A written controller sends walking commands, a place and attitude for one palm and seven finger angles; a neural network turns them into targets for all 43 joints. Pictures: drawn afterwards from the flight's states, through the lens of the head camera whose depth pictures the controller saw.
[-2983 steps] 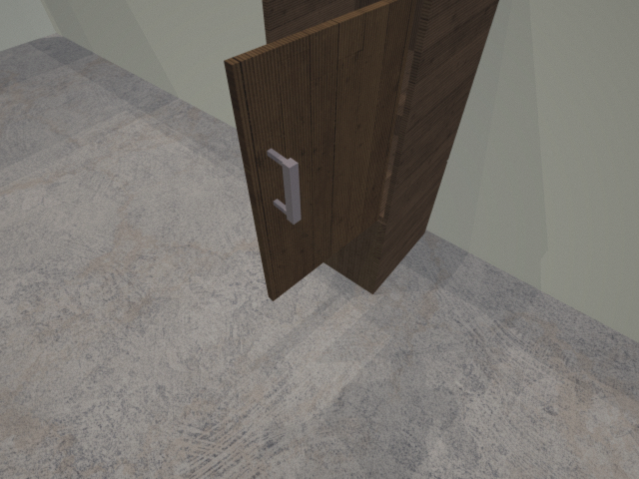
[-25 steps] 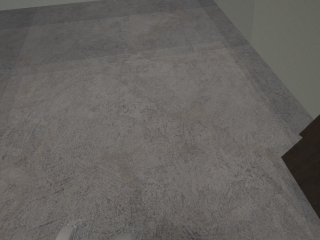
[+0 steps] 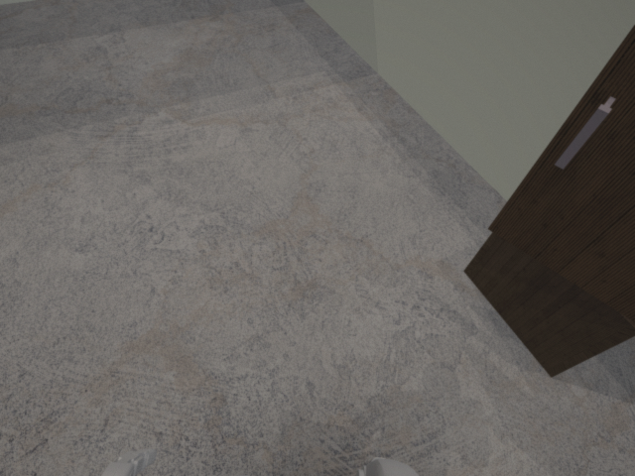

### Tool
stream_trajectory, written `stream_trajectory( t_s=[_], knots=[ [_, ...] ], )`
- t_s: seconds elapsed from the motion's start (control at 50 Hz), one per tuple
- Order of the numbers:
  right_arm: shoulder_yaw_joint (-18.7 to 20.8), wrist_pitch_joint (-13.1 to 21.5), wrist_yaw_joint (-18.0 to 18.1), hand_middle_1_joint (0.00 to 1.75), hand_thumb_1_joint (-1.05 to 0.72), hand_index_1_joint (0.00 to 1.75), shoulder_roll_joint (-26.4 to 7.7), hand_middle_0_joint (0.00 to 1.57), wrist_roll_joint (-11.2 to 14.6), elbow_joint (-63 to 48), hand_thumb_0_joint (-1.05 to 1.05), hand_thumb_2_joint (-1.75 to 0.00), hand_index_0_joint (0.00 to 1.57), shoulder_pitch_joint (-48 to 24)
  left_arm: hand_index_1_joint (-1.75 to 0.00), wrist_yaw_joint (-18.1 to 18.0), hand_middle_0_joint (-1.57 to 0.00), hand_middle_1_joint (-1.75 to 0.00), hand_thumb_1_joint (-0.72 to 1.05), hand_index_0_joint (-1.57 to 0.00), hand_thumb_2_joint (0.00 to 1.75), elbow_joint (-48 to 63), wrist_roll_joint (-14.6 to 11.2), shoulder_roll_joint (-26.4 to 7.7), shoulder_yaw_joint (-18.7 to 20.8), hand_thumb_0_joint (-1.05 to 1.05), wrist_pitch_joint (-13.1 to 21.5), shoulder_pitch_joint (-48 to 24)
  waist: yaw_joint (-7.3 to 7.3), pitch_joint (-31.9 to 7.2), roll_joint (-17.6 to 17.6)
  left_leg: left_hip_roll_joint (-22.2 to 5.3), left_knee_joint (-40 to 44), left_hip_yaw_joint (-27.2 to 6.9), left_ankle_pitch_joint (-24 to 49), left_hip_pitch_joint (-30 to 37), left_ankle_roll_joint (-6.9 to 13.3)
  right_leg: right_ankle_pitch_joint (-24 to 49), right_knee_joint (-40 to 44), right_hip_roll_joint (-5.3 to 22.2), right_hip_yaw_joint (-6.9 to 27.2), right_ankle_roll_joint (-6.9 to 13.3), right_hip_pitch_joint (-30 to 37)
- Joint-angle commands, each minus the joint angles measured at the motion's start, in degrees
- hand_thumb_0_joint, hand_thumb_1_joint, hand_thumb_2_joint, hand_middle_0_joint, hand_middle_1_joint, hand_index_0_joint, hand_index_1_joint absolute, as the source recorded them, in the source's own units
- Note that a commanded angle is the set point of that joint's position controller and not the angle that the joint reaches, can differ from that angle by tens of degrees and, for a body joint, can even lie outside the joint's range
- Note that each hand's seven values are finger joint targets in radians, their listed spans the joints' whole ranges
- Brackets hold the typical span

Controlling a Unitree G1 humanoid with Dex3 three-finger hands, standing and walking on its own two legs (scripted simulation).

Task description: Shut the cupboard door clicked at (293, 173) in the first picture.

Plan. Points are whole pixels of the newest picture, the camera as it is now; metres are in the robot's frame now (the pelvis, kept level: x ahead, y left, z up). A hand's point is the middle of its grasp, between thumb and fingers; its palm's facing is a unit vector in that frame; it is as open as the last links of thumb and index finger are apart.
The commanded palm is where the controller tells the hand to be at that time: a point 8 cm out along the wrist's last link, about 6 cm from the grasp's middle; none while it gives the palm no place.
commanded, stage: turn to face it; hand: left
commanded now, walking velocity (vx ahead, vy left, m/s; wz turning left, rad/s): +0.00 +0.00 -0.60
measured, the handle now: (584, 133) +0.71 -0.46 +0.02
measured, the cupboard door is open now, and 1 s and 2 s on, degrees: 20 20 20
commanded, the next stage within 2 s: take the last steps up to it in 1.08 s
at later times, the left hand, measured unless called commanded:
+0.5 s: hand (193, 453) +0.16 +0.19 -0.19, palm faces -0.26 -0.95 -0.18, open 7.4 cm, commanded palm none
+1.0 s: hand (262, 409) +0.22 +0.09 -0.16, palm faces -0.54 -0.81 -0.25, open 7.4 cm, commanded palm none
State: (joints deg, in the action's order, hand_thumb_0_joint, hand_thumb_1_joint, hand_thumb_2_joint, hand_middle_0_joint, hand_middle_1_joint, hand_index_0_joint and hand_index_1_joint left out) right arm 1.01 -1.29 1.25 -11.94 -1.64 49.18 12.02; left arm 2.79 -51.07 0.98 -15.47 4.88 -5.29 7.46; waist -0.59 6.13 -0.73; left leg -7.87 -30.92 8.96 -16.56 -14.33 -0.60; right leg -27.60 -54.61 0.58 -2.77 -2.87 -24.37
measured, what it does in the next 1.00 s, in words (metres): steps on the spot, turning right: right foot, then left foot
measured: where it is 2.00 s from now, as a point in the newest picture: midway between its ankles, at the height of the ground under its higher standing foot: outside the picture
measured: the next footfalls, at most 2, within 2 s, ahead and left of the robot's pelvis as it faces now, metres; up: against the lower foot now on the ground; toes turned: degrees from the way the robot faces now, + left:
right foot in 0.12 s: +0.02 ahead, -0.15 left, +0.00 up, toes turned -8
left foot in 0.44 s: +0.10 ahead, +0.10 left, +0.00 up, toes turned -12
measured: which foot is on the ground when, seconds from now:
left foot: down 0.00-0.12, up 0.14-0.42, down 0.44-0.84, up 0.86-1.00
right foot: up 0.00-0.10, down 0.12-0.44, up 0.46-0.82, down 0.84-1.00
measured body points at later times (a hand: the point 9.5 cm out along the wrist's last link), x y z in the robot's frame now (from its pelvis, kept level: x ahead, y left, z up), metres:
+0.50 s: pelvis +0.03 +0.01 -0.01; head +0.09 +0.03 +0.43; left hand +0.17 +0.24 -0.17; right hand +0.05 -0.27 -0.12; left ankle +0.06 +0.11 -0.74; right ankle -0.03 -0.13 -0.71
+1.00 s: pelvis +0.03 -0.02 -0.01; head +0.05 -0.05 +0.44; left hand +0.25 +0.14 -0.14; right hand -0.09 -0.26 -0.16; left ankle +0.07 +0.11 -0.67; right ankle -0.05 -0.11 -0.74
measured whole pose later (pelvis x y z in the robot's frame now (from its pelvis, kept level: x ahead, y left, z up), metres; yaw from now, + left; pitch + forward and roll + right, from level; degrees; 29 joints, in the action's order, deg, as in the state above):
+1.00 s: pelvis +0.03 -0.02 -0.01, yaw -33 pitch +1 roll -1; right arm 3.1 -3.8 1.2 -15.4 -0.7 54.9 13.3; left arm 0.3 -52.7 1.1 -11.5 2.1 -1.9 8.0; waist 1.8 4.6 2.8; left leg -5.2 -62.4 3.2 -26.8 -26.8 -4.1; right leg -17.4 -30.5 -0.2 -1.5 0.8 -13.7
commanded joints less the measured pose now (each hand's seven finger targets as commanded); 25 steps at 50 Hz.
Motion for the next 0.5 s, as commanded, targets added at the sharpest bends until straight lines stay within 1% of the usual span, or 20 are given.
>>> stream_trajectory(
  t_s=[0.0,0.02,0.04,0.06,0.08,0.1,0.12,0.14,0.16,0.18,0.2,0.22,0.3,0.34,0.38,0.4,0.42,0.44,0.46,0.48],
  knots=[
    [4.47,0.63,0.42,0.3,-0.9,0.3,-14.21,0.2,-0.1,-2.23,0.0,-0.9,0.2,1.91,-0.3,-0.11,-0.2,-0.3,0.9,-0.2,0.9,5.7,-0.02,-2.07,0.03,0.0,2.11,-1.94,2.45,-8.21,14.26,-13.06,6.41,-6.19,23.64,6.55,7.18,1.47,10.71,-0.42,-2.52,0.87,3.9],
    [4.63,0.49,0.28,0.3,-0.9,0.3,-14.26,0.2,0.03,-2.15,0.0,-0.9,0.2,1.34,-0.3,-0.24,-0.2,-0.3,0.9,-0.2,0.9,5.42,0.02,-2.35,0.04,0.0,2.35,-0.64,1.53,-8.25,13.46,-12.93,4.34,-5.18,22.91,5.88,6.24,4.62,15.57,-0.76,-2.95,1.3,6.53],
    [4.74,0.4,0.2,0.3,-0.9,0.3,-14.39,0.2,0.21,-2.24,0.0,-0.9,0.2,0.47,-0.3,-0.29,-0.2,-0.3,0.9,-0.2,0.9,4.65,0.04,-2.91,0.19,0.0,2.65,1.78,0.12,-9.21,12.23,-11.82,0.58,-3.51,21.14,4.16,4.35,10.67,22.71,-1.27,-3.59,1.79,11.24],
    [4.8,0.34,-0.04,0.3,-0.9,0.3,-13.81,0.2,0.56,-2.36,0.0,-0.9,0.2,-0.05,-0.3,-0.52,-0.2,-0.3,0.9,-0.2,0.9,3.47,0.24,-5.01,0.72,0.0,3.11,5.29,-1.55,-10.22,7.25,-9.39,-5.84,-1.07,16.23,-0.14,1.61,17.39,29.66,-0.05,-1.67,2.87,18.32],
    [4.17,0.21,-0.38,0.3,-0.9,0.3,-10.07,0.2,1.11,-3.97,0.0,-0.9,0.2,-0.47,-0.3,-1.21,-0.2,-0.3,0.9,-0.2,0.9,2.6,0.72,-10.62,1.65,0.0,3.83,8.29,-3.06,-10.59,-8.51,-2.85,-16.92,2.74,-1.37,-11.75,-2.18,28.19,35.41,11.95,13.93,7.15,26.33],
    [3.26,-0.16,-0.26,0.3,-0.9,0.3,-8.14,0.2,1.0,-6.54,0.0,-0.9,0.2,-4.38,-0.3,-1.89,-0.2,-0.3,0.9,-0.2,0.9,1.89,0.26,-14.35,2.12,0.0,4.01,10.31,-4.55,-8.82,-16.32,2.85,-28.4,-1.16,-21.57,-20.73,-3.75,43.71,35.75,21.59,25.95,13.68,24.73],
    [3.12,-0.65,0.36,0.3,-0.9,0.3,-8.99,0.2,0.95,-6.97,0.0,-0.9,0.2,-6.35,-0.3,-2.75,-0.2,-0.3,0.9,-0.2,0.9,1.92,0.06,-13.69,2.43,0.0,3.93,10.86,-4.68,-8.02,-11.6,1.98,-34.03,-7.18,-19.45,-22.07,-3.47,45.18,35.12,21.67,26.52,16.28,22.04],
    [3.08,-0.53,0.67,0.3,-0.9,0.3,-8.52,0.2,1.02,-6.06,0.0,-0.9,0.2,-6.13,-0.3,-3.2,-0.2,-0.3,0.9,-0.2,0.9,2.34,0.3,-12.77,2.42,0.0,4.02,7.83,-3.07,-8.03,-15.04,1.42,-36.58,-9.18,-17.2,-24.26,-3.6,43.2,34.37,19.23,26.55,16.65,22.5],
    [3.12,-0.38,0.61,0.3,-0.9,0.3,-9.54,0.2,1.0,-5.1,0.0,-0.9,0.2,-5.73,-0.3,-3.37,-0.2,-0.3,0.9,-0.2,0.9,3.12,0.2,-10.77,1.81,0.0,3.87,4.73,-1.82,-7.07,-13.42,0.59,-36.52,-10.0,-13.63,-23.32,-3.83,41.87,33.54,17.09,22.52,15.8,21.01],
    [3.12,-0.36,0.29,0.3,-0.9,0.3,-9.03,0.2,0.88,-4.19,0.0,-0.9,0.2,-4.53,-0.3,-3.35,-0.2,-0.3,0.9,-0.2,0.9,3.97,0.25,-9.53,1.46,0.0,3.86,2.42,-0.3,-7.93,-11.11,0.85,-34.98,-9.36,-10.75,-20.73,-4.27,42.41,32.32,14.33,18.31,14.4,19.68],
    [2.94,-0.52,0.07,0.3,-0.9,0.3,-8.69,0.2,0.85,-3.59,0.0,-0.9,0.2,-3.35,-0.3,-3.26,-0.2,-0.3,0.9,-0.2,0.9,4.43,0.28,-9.38,1.22,0.0,3.92,1.44,0.42,-9.18,-9.72,1.52,-33.1,-8.37,-9.24,-18.21,-4.56,41.97,32.01,13.06,16.25,13.62,18.46],
    [2.85,-0.52,-0.09,0.3,-0.9,0.3,-8.36,0.2,0.91,-3.33,0.0,-0.9,0.2,-2.95,-0.3,-3.29,-0.2,-0.3,0.9,-0.2,0.9,4.61,0.44,-9.37,1.29,0.0,3.96,0.89,0.62,-9.5,-8.83,1.93,-30.32,-7.79,-8.57,-16.19,-4.61,41.04,31.8,12.31,15.85,13.32,17.53],
    [2.77,-0.4,-0.09,0.3,-0.9,0.3,-7.52,0.2,1.13,-3.98,0.0,-0.9,0.2,-3.74,-0.3,-2.9,-0.2,-0.3,0.9,-0.2,0.9,4.16,0.64,-10.55,1.63,0.0,3.67,2.06,-0.11,-8.52,-8.29,4.69,-18.91,-6.84,-8.1,-11.66,-4.34,35.05,32.36,11.56,19.95,13.68,14.2],
    [2.66,0.26,0.19,0.3,-0.9,0.3,-7.39,0.2,1.41,-3.63,0.0,-0.9,0.2,-1.07,-0.3,-2.96,-0.2,-0.3,0.9,-0.2,0.9,4.25,0.64,-10.69,1.9,0.0,3.55,0.96,1.02,-10.41,-8.23,5.57,-9.52,-6.68,-6.48,-7.6,-4.02,37.97,29.41,10.86,21.23,12.74,15.02],
    [2.69,0.86,0.55,0.3,-0.9,0.3,-8.2,0.2,1.41,-1.77,0.0,-0.9,0.2,4.53,-0.3,-2.83,-0.2,-0.3,0.9,-0.2,0.9,4.56,-0.06,-9.57,1.73,0.0,3.08,-1.35,3.81,-11.32,-6.78,5.77,4.44,-6.3,4.68,3.33,-3.65,32.95,24.84,7.58,19.7,8.57,9.25],
    [3.2,1.6,0.79,0.3,-0.9,0.3,-12.06,0.2,0.87,-1.65,0.0,-0.9,0.2,5.84,-0.3,-2.59,-0.2,-0.3,0.9,-0.2,0.9,5.36,-0.61,-6.37,1.18,0.0,2.72,0.02,3.61,-12.89,3.68,-2.64,12.22,-14.93,7.63,10.49,-0.89,22.21,17.82,1.49,15.08,5.01,2.31],
    [4.27,1.45,0.65,0.3,-0.9,0.3,-17.13,0.2,0.38,-2.35,0.0,-0.9,0.2,6.22,-0.3,-1.98,-0.2,-0.3,0.9,-0.2,0.9,6.04,-0.71,-3.45,0.38,0.0,2.68,1.55,3.21,-11.89,18.89,-16.4,13.69,-27.59,17.14,13.03,5.31,-4.4,4.63,-4.38,6.7,1.79,-6.24],
    [3.94,1.34,1.09,0.3,-0.9,0.3,-17.13,0.2,0.0,-2.41,0.0,-0.9,0.2,5.86,-0.3,-2.02,-0.2,-0.3,0.9,-0.2,0.9,5.98,0.03,-4.99,0.54,0.0,2.27,0.58,3.83,-10.56,18.06,-20.33,14.18,-29.17,18.78,9.15,8.88,-9.11,-6.41,-2.44,6.91,1.03,-7.0],
    [3.54,1.52,1.29,0.3,-0.9,0.3,-15.14,0.2,-0.1,-2.81,0.0,-0.9,0.2,3.74,-0.3,-1.71,-0.2,-0.3,0.9,-0.2,0.9,5.11,0.33,-5.5,1.11,0.0,2.26,-0.21,2.63,-8.25,14.77,-17.87,13.86,-25.91,21.1,6.06,8.82,-6.23,-12.11,-1.08,7.51,0.59,-7.55],
    [3.03,1.57,1.38,0.3,-0.9,0.3,-13.47,0.2,-0.12,-3.79,0.0,-0.9,0.2,1.56,-0.3,-1.2,-0.2,-0.3,0.9,-0.2,0.9,4.49,0.25,-5.51,1.42,0.0,2.32,0.02,1.41,-6.92,12.37,-14.96,12.56,-20.8,23.84,5.26,8.45,-3.06,-14.79,-0.09,6.44,0.15,-7.43]
  ],
)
